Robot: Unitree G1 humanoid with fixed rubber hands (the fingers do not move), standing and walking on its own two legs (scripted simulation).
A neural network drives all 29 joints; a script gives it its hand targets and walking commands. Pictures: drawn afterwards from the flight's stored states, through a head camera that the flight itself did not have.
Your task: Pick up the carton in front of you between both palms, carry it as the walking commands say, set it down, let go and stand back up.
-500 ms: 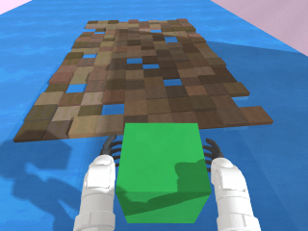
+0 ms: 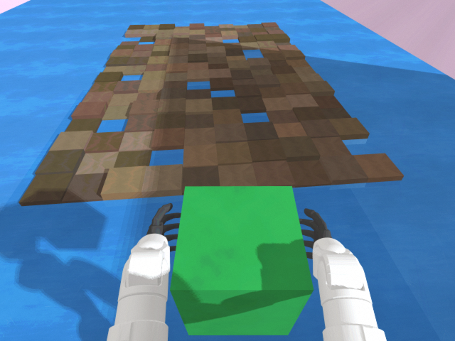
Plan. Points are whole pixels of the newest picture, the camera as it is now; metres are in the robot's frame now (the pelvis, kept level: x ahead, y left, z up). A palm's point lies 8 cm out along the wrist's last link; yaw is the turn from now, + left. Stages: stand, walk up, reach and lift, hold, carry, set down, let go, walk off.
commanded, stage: hold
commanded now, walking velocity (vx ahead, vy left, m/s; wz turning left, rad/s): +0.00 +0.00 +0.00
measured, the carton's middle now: (238, 263) +0.29 +0.00 -0.04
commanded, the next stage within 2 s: carry in 0.30 s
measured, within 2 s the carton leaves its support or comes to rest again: neither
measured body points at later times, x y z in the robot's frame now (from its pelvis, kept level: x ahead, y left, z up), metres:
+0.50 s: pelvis +0.01 +0.01 -0.01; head -0.02 +0.01 +0.44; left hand +0.32 +0.16 +0.06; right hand +0.31 -0.15 +0.06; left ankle +0.01 +0.14 -0.74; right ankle +0.01 -0.14 -0.74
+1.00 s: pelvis +0.23 +0.03 -0.02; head +0.22 +0.04 +0.43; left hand +0.48 +0.20 +0.06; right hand +0.49 -0.11 +0.07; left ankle +0.29 +0.12 -0.75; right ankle +0.09 -0.09 -0.75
